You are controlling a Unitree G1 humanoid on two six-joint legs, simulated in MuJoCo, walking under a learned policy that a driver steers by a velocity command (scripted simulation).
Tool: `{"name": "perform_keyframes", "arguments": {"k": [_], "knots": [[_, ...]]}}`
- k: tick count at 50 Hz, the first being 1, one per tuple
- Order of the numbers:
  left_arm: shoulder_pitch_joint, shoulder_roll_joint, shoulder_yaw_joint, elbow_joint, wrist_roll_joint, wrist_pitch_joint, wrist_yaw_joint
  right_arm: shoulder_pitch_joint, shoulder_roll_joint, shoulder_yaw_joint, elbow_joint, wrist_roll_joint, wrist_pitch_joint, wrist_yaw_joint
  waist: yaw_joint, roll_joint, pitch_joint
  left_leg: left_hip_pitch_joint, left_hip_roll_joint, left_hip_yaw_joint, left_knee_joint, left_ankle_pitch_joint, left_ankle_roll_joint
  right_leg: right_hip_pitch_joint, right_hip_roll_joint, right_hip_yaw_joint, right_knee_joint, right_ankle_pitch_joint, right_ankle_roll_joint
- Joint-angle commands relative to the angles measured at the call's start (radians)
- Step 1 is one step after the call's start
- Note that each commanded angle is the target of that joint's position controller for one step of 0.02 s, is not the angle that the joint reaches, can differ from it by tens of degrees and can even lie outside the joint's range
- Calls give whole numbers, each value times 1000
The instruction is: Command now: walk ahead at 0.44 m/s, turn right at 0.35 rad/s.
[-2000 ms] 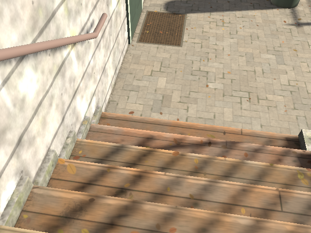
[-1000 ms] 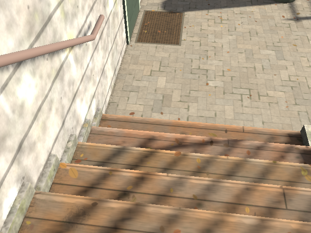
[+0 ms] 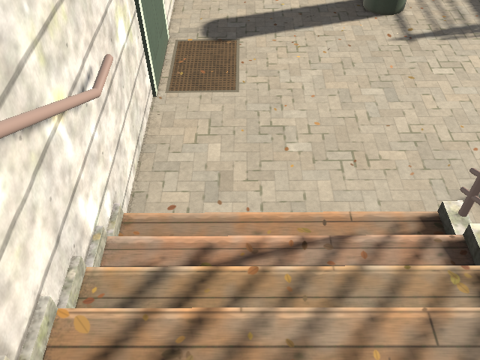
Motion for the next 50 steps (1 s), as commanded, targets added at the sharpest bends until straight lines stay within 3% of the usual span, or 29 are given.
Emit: {"name": "perform_keyframes", "arguments": {"k": [1,3,4,5,8,9,10,11,12,13,15,16,18,21,24,26,28,29,30,31,32,34,36,38,41,44,48,49,50], "knots": [[-81,46,-19,-69,6,13,-4,89,-104,5,10,6,-4,10,15,74,223,-319,280,-186,-181,357,161,175,-14,-12,-87,-48,18],[-173,71,-20,-84,1,13,-5,88,-128,1,15,26,7,8,-14,56,232,-179,279,-189,-110,397,145,133,-14,-25,-195,-147,22],[-17,51,-24,-45,21,3,-9,44,-164,-5,-2,-9,7,20,56,97,171,-263,286,-169,-8,561,136,333,27,-65,51,-131,27],[-100,113,-13,-53,12,4,-9,-22,-172,-18,-27,51,9,11,20,29,216,-153,266,-142,22,518,134,206,16,-64,-210,-346,39],[271,156,17,105,-27,-6,5,-39,-273,-47,-10,-12,68,54,141,-8,143,-149,247,-134,433,703,113,643,45,-130,-443,-205,33],[547,240,61,181,-6,-8,3,3,-247,-44,11,-45,72,98,247,-118,52,-387,164,-96,828,595,55,996,25,-111,-330,-23,-65],[652,318,63,210,20,-7,0,68,-147,-43,-14,-9,56,128,188,-278,-232,-632,4,-73,1303,-179,-29,1365,-132,124,-23,549,-294],[785,347,81,264,17,-27,-5,-176,-140,-39,-180,42,18,124,313,-126,-217,-947,-40,-150,1346,-199,-49,1469,-217,395,-107,335,-382],[633,314,82,244,4,-40,-5,-391,-184,-46,-286,71,-9,103,313,-21,-35,-1167,28,-193,1253,-137,-40,1335,-266,456,-195,-71,-375],[447,171,36,194,-10,-30,-14,-397,-224,-54,-303,64,-11,78,212,128,41,-1103,126,-259,1006,30,4,1078,-255,415,-256,-434,-292],[227,-1,-44,117,29,-33,-12,-283,-169,-37,-252,10,16,35,36,124,193,-789,249,-340,575,416,88,455,-152,295,-319,-501,-225],[131,-25,-64,60,-8,-35,-2,-285,-167,-36,-223,-8,32,35,45,102,234,-569,256,-269,331,589,78,136,-97,197,-371,-527,-227],[200,68,-58,74,-5,-47,3,-285,-133,-19,-264,-1,48,67,25,-22,114,-262,171,-128,428,734,24,-113,26,137,-245,-552,-207],[287,62,-74,62,5,-89,48,-358,-175,2,-320,18,45,56,96,113,80,-178,166,-186,-78,1278,-13,-139,170,78,-3,-768,-89],[313,146,-65,30,-3,-71,18,-389,-234,-14,-362,14,79,56,54,28,121,-29,138,-115,-19,978,-69,-189,105,240,71,-877,-125],[425,121,-70,54,-18,-52,24,-473,-268,-18,-377,4,85,69,126,35,165,-194,162,-181,-322,864,-29,165,51,364,198,-852,-130],[383,175,-57,50,-22,-10,1,-315,-322,-47,-279,46,59,63,73,67,133,-46,156,-135,-569,967,23,305,76,363,414,-667,-111],[377,181,-54,56,15,3,-53,22,-410,-95,-172,52,33,62,-57,119,19,326,200,-142,-423,1057,106,144,116,314,706,-483,-42],[608,28,-58,103,-11,-4,-83,201,-478,-120,-136,36,39,79,-26,394,-256,823,385,-267,-25,1719,345,-205,273,98,1255,-1149,53],[599,66,-60,46,-38,-8,-95,159,-507,-118,-164,9,51,112,-33,291,-290,879,509,-546,-28,1820,465,-483,305,75,1531,-1267,72],[385,119,-48,-73,-62,-6,-71,85,-503,-135,-162,-7,62,115,-91,247,-144,811,603,-726,-164,1263,485,-786,245,92,1562,-1231,88],[294,103,-57,-75,-34,7,-8,-137,-228,-49,-187,-12,59,100,36,-50,76,217,471,-542,-306,692,333,-630,77,180,1210,-779,28],[280,20,-85,-76,17,23,-15,-240,-95,-7,-195,-10,23,56,147,29,197,-251,309,-362,-406,647,247,-366,-55,151,763,-473,-21],[136,36,-71,-80,20,27,-46,-209,-143,-6,-174,46,-21,38,64,91,141,-511,183,-201,-437,477,256,-2,-9,-25,360,-174,3],[166,68,-76,-71,25,22,-67,-99,-292,-25,-119,2,-28,55,95,62,104,-457,239,-297,-280,636,270,2,21,-14,473,-201,55],[-138,65,-97,-157,31,8,-25,226,-182,6,13,30,-25,-16,-93,70,132,314,338,-526,-110,578,260,-734,-60,130,62,-83,111],[-150,96,-99,-153,31,24,-46,56,-168,29,-67,9,6,31,-5,101,153,-508,176,-342,-139,286,221,107,16,-65,31,162,64],[-169,114,-95,-172,27,32,-48,24,-184,27,-79,10,4,39,8,98,172,-547,179,-339,-143,269,214,183,19,-59,23,91,65],[-251,115,-58,-159,-135,44,-16,-9,-288,-28,-96,157,31,15,-24,-19,166,-419,196,-337,-64,341,162,223,63,-101,-46,78,75]]}}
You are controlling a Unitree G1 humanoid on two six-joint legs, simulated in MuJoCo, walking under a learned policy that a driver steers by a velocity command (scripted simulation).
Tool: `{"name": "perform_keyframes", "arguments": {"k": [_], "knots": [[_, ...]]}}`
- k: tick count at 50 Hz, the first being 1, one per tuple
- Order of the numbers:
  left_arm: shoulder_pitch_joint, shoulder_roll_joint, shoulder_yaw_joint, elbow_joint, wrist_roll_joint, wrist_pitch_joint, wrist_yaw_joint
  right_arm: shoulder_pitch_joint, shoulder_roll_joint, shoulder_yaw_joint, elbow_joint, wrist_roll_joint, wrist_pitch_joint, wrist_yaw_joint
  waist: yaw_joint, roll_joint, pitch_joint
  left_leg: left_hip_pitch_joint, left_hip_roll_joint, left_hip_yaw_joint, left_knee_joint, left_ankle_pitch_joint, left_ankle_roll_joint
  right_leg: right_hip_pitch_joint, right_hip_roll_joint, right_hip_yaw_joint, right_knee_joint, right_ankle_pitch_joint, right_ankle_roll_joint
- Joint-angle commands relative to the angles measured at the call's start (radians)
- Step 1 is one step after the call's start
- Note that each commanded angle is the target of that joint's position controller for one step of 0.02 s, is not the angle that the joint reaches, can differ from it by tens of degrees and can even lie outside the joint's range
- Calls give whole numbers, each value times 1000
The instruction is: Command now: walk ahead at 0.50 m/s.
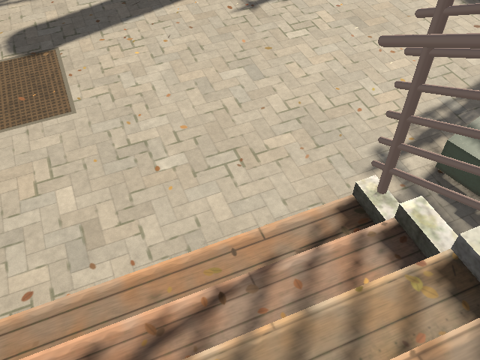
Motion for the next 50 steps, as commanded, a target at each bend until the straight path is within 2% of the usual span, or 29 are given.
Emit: {"name": "perform_keyframes", "arguments": {"k": [1,2,3,4,6,7,8,9,10,11,13,15,18,19,22,25,32,34,35,36,37,38,39,42,44,46,47,48,50], "knots": [[-178,85,44,-75,-134,9,41,-43,-220,-61,-71,99,35,-21,8,-18,198,-248,202,-282,-194,526,124,269,83,-102,-82,-95,18],[-216,70,43,-86,-127,0,49,0,-201,-61,-61,65,53,-34,-35,25,223,-124,188,-279,-138,597,118,245,77,-90,-192,-167,34],[-164,33,-9,-95,68,2,4,69,-140,-39,-13,-23,26,-16,-27,161,177,24,207,-340,-97,558,139,214,-8,7,-393,-291,-6],[-106,69,19,-76,76,2,3,40,-170,-58,-14,-16,26,3,2,141,176,69,224,-384,-46,700,166,279,24,-29,-388,-351,-19],[358,176,78,106,17,-25,21,33,-176,-58,14,-39,49,66,175,-45,67,-145,152,-288,339,709,99,832,2,-89,-522,-26,-61],[686,215,113,183,22,-24,20,115,-118,-44,58,-66,51,118,294,-153,-119,-479,70,-239,701,451,21,1372,-96,-35,-254,198,-179],[745,300,136,199,18,-10,-3,217,-53,-52,52,-9,36,137,249,-220,-354,-632,37,-169,1118,-89,-21,1604,-277,65,72,684,-338],[692,314,145,192,46,4,-11,48,-121,-61,-48,21,24,144,277,-108,-312,-821,42,-152,1238,-102,-50,1549,-355,190,29,659,-389],[562,286,152,165,26,9,-4,-139,-140,-65,-148,35,15,123,290,-45,-191,-981,90,-144,1153,-21,-39,1373,-394,240,-130,104,-387],[384,140,105,120,38,4,5,-193,-152,-65,-168,26,8,88,226,108,-68,-855,171,-243,912,218,-3,1039,-363,178,-235,-198,-311],[234,-38,40,81,41,-35,42,-210,-95,-65,-154,-14,14,57,81,74,109,-553,267,-265,458,556,57,511,-209,-6,-364,-280,-215],[313,-31,37,99,-6,-67,70,-228,-70,-74,-129,-44,29,74,112,21,144,-431,240,-195,199,760,68,365,-145,-100,-433,-365,-241],[413,53,56,155,41,-83,70,-190,-56,-75,-139,-35,30,94,93,-28,72,-432,233,-181,227,847,34,414,-173,-75,-299,-280,-261],[452,-26,30,184,37,-95,91,-286,-45,-65,-180,-48,27,89,140,32,85,-624,298,-280,0,1015,27,589,-196,-62,-277,-379,-221],[561,-15,10,247,47,-96,88,-415,-106,-65,-207,-21,29,79,179,33,128,-563,262,-230,-190,1305,6,556,-164,-97,-179,-557,-187],[475,-27,-8,212,55,-93,73,-530,-149,-71,-279,-33,54,80,156,19,165,-308,236,-140,-218,1267,37,332,-111,-175,-145,-694,-129],[696,97,57,315,4,-23,133,-763,-140,-61,-315,-58,53,69,315,21,240,-389,208,-46,-605,888,10,769,-212,-84,86,-568,-105],[605,117,65,291,58,-4,94,-478,-196,-103,-177,-29,30,58,179,74,122,63,159,25,-635,1129,25,568,-146,-186,372,-565,-54],[595,120,71,293,74,4,46,-207,-319,-160,-91,-20,17,54,56,130,10,456,141,67,-587,1264,64,367,-70,-249,617,-596,3],[698,-12,46,281,61,4,-8,85,-442,-201,-4,-32,27,56,23,312,-295,1013,309,-144,-226,1783,281,59,45,-260,1122,-1277,92],[540,31,53,176,13,-14,-44,217,-459,-219,41,-25,36,48,-70,239,-442,1199,404,-318,-199,1843,357,-133,62,-143,1342,-1410,105],[214,92,70,25,-35,-59,-28,204,-397,-201,20,-25,28,30,-152,180,-269,1076,445,-453,-323,1443,375,-396,66,-100,1311,-1432,99],[96,122,81,-23,-54,-82,8,55,-317,-180,-6,-8,19,33,-98,94,-120,818,455,-440,-389,1124,334,-417,6,-61,1220,-1406,73],[294,15,64,54,7,-61,62,-279,-115,-97,-105,-18,10,52,178,-44,163,-116,392,-314,-501,831,267,8,-103,89,610,-876,-45],[348,-13,70,108,28,-28,36,-326,-154,-95,-149,22,-7,51,196,73,169,-403,298,-234,-577,673,274,229,-35,-14,385,-623,-40],[447,-4,62,129,46,-26,4,-300,-171,-83,-149,-30,-11,56,233,89,112,-562,271,-226,-397,576,256,351,6,-28,512,-434,-48],[330,60,109,91,-91,11,55,-354,-255,-132,-140,107,4,3,270,176,28,-346,284,-260,-405,671,196,249,-1,-4,342,-181,-12],[204,13,48,49,58,-20,23,-188,-71,-50,-102,-41,-30,8,87,-13,135,-220,354,-303,-306,483,212,-23,-99,127,222,-113,-6],[118,27,47,36,31,-29,31,-115,-76,-36,-88,-55,-22,-7,73,23,96,-288,261,-194,-219,328,153,187,-44,18,-69,103,-9]]}}
Over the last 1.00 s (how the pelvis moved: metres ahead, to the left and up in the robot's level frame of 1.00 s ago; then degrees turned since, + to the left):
0.57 -0.09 -0.36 -19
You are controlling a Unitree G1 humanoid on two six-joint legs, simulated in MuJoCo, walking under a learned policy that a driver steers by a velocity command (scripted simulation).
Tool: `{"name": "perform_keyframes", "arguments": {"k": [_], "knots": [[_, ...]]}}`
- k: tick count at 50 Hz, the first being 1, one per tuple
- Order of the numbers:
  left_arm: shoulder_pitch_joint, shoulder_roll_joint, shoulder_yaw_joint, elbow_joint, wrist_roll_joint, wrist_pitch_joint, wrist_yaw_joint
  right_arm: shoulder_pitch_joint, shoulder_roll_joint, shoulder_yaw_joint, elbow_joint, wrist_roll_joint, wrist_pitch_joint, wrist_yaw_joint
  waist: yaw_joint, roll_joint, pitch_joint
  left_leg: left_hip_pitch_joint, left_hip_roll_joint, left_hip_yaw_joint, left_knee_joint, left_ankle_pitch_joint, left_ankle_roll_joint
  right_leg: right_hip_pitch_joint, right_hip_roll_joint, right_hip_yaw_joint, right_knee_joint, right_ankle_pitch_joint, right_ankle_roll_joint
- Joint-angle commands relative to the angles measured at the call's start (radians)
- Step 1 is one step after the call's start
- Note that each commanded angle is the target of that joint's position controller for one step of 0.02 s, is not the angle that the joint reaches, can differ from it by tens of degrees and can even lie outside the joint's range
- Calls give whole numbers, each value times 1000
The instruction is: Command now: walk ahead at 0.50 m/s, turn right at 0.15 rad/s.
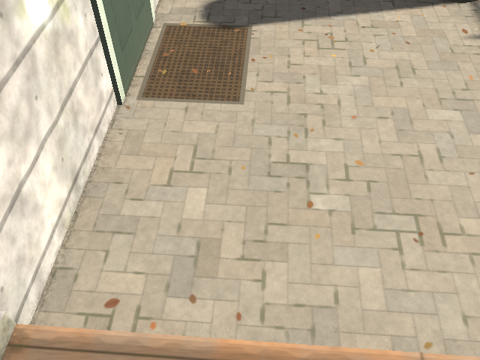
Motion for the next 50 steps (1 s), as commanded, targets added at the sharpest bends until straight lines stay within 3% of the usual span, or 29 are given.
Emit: {"name": "perform_keyframes", "arguments": {"k": [1,3,6,7,9,10,11,12,13,14,16,18,20,21,23,24,27,30,32,33,34,35,36,37,38,41,44,47,50], "knots": [[22,6,-21,-16,5,9,-7,47,-22,32,-28,-44,-9,-3,22,86,120,-324,236,-163,-131,80,165,265,3,-28,-206,238,-2],[-5,64,-7,-41,6,21,-13,-26,-71,31,-65,-41,-3,23,69,122,151,-397,278,-183,-125,18,146,377,26,-45,-102,27,3],[-88,55,-14,-65,18,17,-8,46,-168,-1,-27,-10,23,-8,-1,81,215,-56,378,-256,-10,151,108,269,2,-25,-400,-178,-19],[-6,68,-1,1,-10,7,-2,73,-165,-4,-4,-23,42,-7,9,39,189,-22,343,-200,104,166,82,382,5,-48,-482,-73,-20],[478,204,80,169,-32,-22,6,21,-214,-27,-1,-57,66,63,235,-67,29,-148,183,-22,639,400,18,920,87,-176,-519,51,-64],[650,295,98,209,-15,-8,-14,208,-25,-3,14,-50,68,99,186,-269,-291,-431,41,20,1166,-272,-64,1390,-83,45,-143,570,-308],[714,325,108,217,-7,-3,-28,85,-63,-10,-79,-11,54,117,236,-164,-315,-645,13,-45,1309,-284,-78,1458,-139,246,-180,598,-361],[659,293,106,197,-17,-14,-34,-191,-124,-21,-223,28,33,99,305,-121,-175,-950,31,-53,1303,-279,-87,1370,-232,446,-326,52,-408],[581,217,87,197,-41,-17,-39,-287,-160,-30,-257,51,19,58,279,-17,-46,-1018,91,-96,1270,-178,-56,1155,-268,520,-403,-350,-382],[432,95,43,159,-18,-22,-42,-207,-108,-14,-234,27,9,19,170,124,38,-897,160,-181,1084,51,-8,873,-219,458,-426,-515,-328],[221,-66,-31,106,20,-55,-15,-208,-23,7,-228,-26,7,-22,39,116,156,-617,267,-279,583,382,55,345,-118,366,-487,-579,-300],[223,-31,-38,98,-49,-77,6,-246,-35,0,-209,-36,30,-6,78,21,116,-378,219,-152,326,551,14,147,-25,241,-519,-619,-306],[337,31,-36,132,-13,-74,5,-225,-18,21,-228,-29,36,24,65,7,41,-272,163,-88,416,607,-30,62,33,225,-324,-389,-296],[445,-3,-38,185,6,-79,15,-280,-31,27,-235,-35,37,40,129,69,51,-521,207,-190,311,731,-58,286,14,276,-236,-389,-293],[651,-46,-46,232,-29,-83,62,-494,-83,22,-289,-47,32,46,258,80,54,-892,204,-187,54,814,-94,659,-8,359,-84,-460,-262],[613,-76,-55,189,-37,-75,74,-514,-98,23,-280,-27,28,49,260,146,34,-678,211,-154,-189,1121,-76,484,55,252,-37,-542,-208],[379,21,-46,96,-13,-56,20,-426,-110,7,-294,-23,46,57,90,-27,76,28,127,-23,21,1117,-33,-179,118,205,-128,-722,-163],[484,15,-44,113,-70,-49,51,-497,-178,-15,-277,-6,44,60,185,33,168,-200,166,-64,-363,852,-46,288,40,295,42,-583,-114],[532,18,-34,152,-71,-17,54,-444,-164,-24,-208,15,38,46,214,34,131,-119,157,-37,-610,847,-13,488,41,252,186,-382,-97],[531,48,-21,169,-63,3,13,-208,-180,-45,-122,34,23,28,118,75,56,174,128,26,-691,1034,20,441,125,136,381,-260,-47],[486,40,-32,131,-24,16,-51,179,-225,-72,-38,46,13,25,-28,173,-165,736,225,-29,-451,1357,153,141,127,91,689,-226,14],[621,-95,-52,121,-16,13,-75,197,-317,-98,-54,44,30,55,47,392,-466,1193,443,-268,-95,1849,435,-211,213,-32,1255,-1302,134],[468,39,-26,42,-50,23,-80,111,-303,-106,-111,-14,45,67,-29,153,-449,1141,484,-420,-143,1827,444,-402,200,-30,1351,-1290,140],[267,55,-22,-78,-73,34,-59,-37,-305,-110,-166,-6,49,58,-30,121,-320,964,526,-500,-240,1432,429,-546,173,-14,1272,-1226,142],[202,53,-24,-112,-62,32,-16,-194,-209,-71,-220,3,49,51,51,-43,-189,599,510,-448,-317,1058,348,-429,89,61,1088,-1063,94],[280,-3,-27,-98,-7,12,47,-274,-89,-18,-254,26,-8,16,203,120,109,-284,264,-247,-478,968,308,77,30,17,668,-617,26],[203,5,-4,-103,-12,3,32,-259,-248,-64,-302,14,-35,2,160,104,-38,-343,170,-206,-398,923,286,275,78,-74,313,-376,94],[243,48,17,-130,-11,13,46,-237,-192,-51,-343,-4,-26,3,172,120,-87,-287,216,-316,-236,1045,281,271,85,-33,429,-410,134],[79,87,24,-213,-6,37,59,-125,-180,-53,-329,6,-11,-5,52,94,-113,19,344,-522,-123,996,313,-38,55,58,434,-654,168]]}}
Over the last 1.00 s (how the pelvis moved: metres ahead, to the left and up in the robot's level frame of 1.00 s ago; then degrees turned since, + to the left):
0.57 0.10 -0.31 24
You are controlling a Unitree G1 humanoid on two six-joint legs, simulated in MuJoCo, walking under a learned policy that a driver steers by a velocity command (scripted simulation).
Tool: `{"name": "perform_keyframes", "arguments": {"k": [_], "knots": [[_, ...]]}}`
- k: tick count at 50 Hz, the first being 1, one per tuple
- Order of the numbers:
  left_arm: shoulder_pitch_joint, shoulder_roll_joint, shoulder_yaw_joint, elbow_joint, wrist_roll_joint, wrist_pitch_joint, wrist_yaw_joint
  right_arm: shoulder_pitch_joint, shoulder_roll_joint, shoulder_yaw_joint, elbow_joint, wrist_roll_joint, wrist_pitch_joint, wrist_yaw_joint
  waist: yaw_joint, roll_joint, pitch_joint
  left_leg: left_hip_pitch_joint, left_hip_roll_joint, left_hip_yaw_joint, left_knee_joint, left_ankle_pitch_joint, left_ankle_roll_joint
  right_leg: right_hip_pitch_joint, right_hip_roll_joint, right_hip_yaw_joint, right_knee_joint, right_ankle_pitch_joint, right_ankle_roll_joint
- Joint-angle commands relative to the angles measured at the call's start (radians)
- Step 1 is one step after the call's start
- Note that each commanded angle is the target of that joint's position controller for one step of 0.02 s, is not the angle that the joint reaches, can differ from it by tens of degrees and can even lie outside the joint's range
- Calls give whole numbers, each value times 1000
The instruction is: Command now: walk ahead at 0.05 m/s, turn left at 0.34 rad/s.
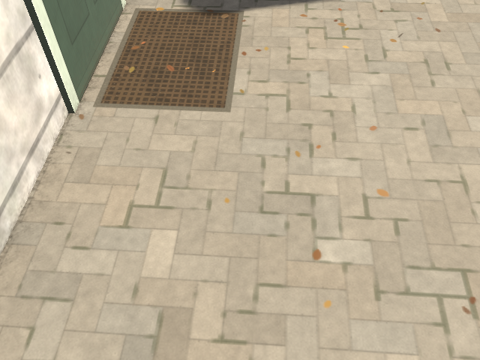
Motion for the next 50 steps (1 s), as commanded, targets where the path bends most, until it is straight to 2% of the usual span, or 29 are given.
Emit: {"name": "perform_keyframes", "arguments": {"k": [1,2,3,4,5,6,7,8,9,10,11,12,13,14,16,17,19,20,22,23,24,25,26,27,28,30,33,39,50], "knots": [[-68,62,14,-92,-24,29,16,151,-127,-43,-27,62,8,-28,-65,13,-51,328,407,-492,-87,688,267,-206,-34,59,-244,-323,53],[-101,36,-1,-97,-37,33,18,192,-133,-45,-19,76,17,-38,-101,62,-82,361,382,-532,-107,589,258,-158,-10,36,-302,-362,55],[-42,27,-4,-64,-52,29,18,141,-138,-47,-27,76,25,-33,-76,106,-95,306,362,-543,-127,490,246,-72,11,18,-337,-312,42],[86,32,-1,-10,-41,20,10,28,-140,-38,-64,54,27,-19,-7,99,-117,149,316,-477,-100,480,236,121,47,-44,-314,-148,19],[173,51,11,11,-48,11,0,-95,-152,-33,-90,60,31,0,92,49,-109,-33,269,-417,-93,517,213,342,69,-87,-426,7,-15],[193,96,29,3,-58,0,-2,-121,-159,-33,-100,59,32,9,125,14,-124,-170,214,-349,-83,561,166,548,78,-110,-487,164,-79],[202,247,71,-6,-54,-14,15,-25,-86,-28,-109,59,33,11,79,-191,-262,-267,108,-214,79,193,16,787,-118,186,-585,712,-330],[277,284,96,-14,8,-29,10,-87,-79,-33,-143,73,31,-19,166,-241,-228,-516,-46,-104,329,-401,-120,896,-313,485,-692,935,-564],[355,235,86,14,37,-40,2,-176,-101,-39,-156,74,37,-47,216,-101,-169,-642,-35,-147,541,-458,-153,874,-368,559,-707,933,-585],[313,200,82,32,14,-34,-21,-143,-98,-43,-128,65,54,-70,160,-44,-137,-670,-20,-201,664,-366,-171,813,-347,511,-701,895,-537],[221,134,60,16,-20,-18,-43,-98,-110,-47,-93,40,71,-78,109,-40,-138,-637,-4,-216,706,-277,-186,724,-310,427,-696,869,-479],[153,65,37,16,-54,-9,-62,-45,-91,-38,-58,11,80,-72,54,-29,-117,-576,25,-209,721,-169,-198,622,-244,323,-682,835,-412],[101,25,20,18,-73,-4,-83,44,-55,-27,-23,-11,78,-49,-12,-25,-128,-450,56,-175,734,-65,-213,493,-170,222,-678,762,-353],[40,10,8,6,-75,-6,-103,105,-35,-24,10,-12,73,-16,-59,-25,-132,-323,81,-132,737,17,-227,358,-105,136,-683,683,-304],[-62,51,2,-15,-75,-17,-114,126,-58,-36,38,4,68,37,-89,-34,-120,-101,115,-24,715,101,-252,133,-46,19,-699,560,-260],[-67,77,1,-3,-74,-23,-109,114,-69,-41,39,11,68,51,-85,-41,-105,-28,134,0,638,97,-262,91,-37,4,-711,472,-248],[-11,111,-7,47,-89,-38,-104,40,-68,-43,34,26,70,60,-42,-69,-64,46,175,8,360,-29,-289,161,-62,52,-722,289,-216],[31,123,-7,68,-107,-41,-112,-20,-74,-44,28,42,71,57,-10,-79,-50,58,173,20,223,-83,-297,234,-80,89,-715,241,-204],[35,153,-2,93,-143,-36,-155,-34,-84,-43,43,80,80,47,-24,-82,-53,170,183,21,-49,140,-277,338,-107,162,-685,325,-171],[51,166,8,103,-146,-29,-173,-41,-113,-51,44,89,81,33,-12,-92,-74,183,186,-13,-115,217,-250,423,-126,217,-694,367,-158],[109,164,22,92,-139,-20,-162,-114,-169,-57,30,85,81,20,70,-26,-103,179,159,-2,-120,191,-193,473,-74,165,-706,222,-141],[132,182,34,100,-127,-17,-149,-146,-167,-63,34,62,79,21,93,-17,-65,120,146,22,-144,61,-150,488,-40,109,-745,40,-142],[80,182,41,81,-101,-20,-137,-162,-143,-61,50,67,78,20,91,19,-5,38,142,12,-192,-29,-127,490,-28,58,-768,-117,-146],[20,150,39,73,-90,-25,-128,-148,-86,-48,67,80,74,18,69,21,42,36,164,-11,-247,11,-121,475,-39,57,-767,-150,-159],[34,144,46,85,-90,-29,-121,-164,-75,-45,69,92,74,20,83,44,68,50,154,-3,-245,19,-118,464,-15,22,-773,-150,-161],[45,124,48,104,-102,-34,-122,-120,-86,-50,88,83,75,25,61,12,50,85,148,16,-256,84,-118,504,12,0,-775,-7,-170],[22,123,58,101,-98,-34,-119,-101,-85,-51,100,74,76,27,42,6,-1,110,149,39,-267,157,-114,586,23,-17,-763,174,-163],[26,135,79,119,-93,-29,-108,-119,-99,-61,109,71,82,28,31,8,11,141,152,58,-295,140,-106,589,38,-25,-792,129,-155],[76,135,93,166,-92,-26,-96,-168,-107,-74,131,67,85,26,33,15,25,191,147,83,-312,166,-95,595,52,-24,-811,133,-154]]}}
Over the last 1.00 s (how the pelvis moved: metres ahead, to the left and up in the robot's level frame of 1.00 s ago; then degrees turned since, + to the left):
0.51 -0.13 -0.32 -2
